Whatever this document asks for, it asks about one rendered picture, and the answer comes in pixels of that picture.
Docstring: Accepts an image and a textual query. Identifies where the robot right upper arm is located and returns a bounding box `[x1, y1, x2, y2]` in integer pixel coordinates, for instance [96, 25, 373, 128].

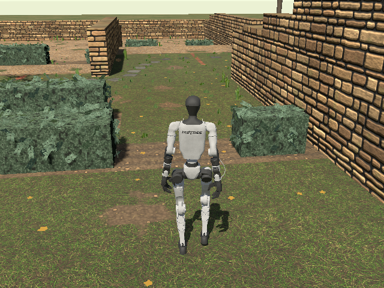
[205, 122, 217, 157]

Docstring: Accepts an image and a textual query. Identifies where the robot left upper arm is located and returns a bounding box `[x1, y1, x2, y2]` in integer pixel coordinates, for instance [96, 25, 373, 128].
[166, 121, 180, 155]

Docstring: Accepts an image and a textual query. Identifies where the robot right forearm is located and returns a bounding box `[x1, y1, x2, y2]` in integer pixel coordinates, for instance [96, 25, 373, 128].
[211, 149, 221, 181]

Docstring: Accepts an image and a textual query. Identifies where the robot left forearm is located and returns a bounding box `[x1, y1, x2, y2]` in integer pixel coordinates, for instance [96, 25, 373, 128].
[162, 146, 173, 177]

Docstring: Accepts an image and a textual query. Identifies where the right robot hand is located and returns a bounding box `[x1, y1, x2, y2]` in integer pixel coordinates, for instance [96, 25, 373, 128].
[208, 180, 222, 199]

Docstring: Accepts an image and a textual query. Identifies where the left robot hand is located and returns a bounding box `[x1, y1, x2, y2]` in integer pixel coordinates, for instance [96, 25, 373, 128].
[161, 176, 175, 193]

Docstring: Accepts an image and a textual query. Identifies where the right robot thigh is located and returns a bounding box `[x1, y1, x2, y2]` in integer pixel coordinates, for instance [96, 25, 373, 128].
[200, 167, 212, 205]

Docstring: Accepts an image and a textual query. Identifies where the right robot foot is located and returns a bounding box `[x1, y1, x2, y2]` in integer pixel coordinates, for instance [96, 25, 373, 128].
[200, 229, 209, 244]

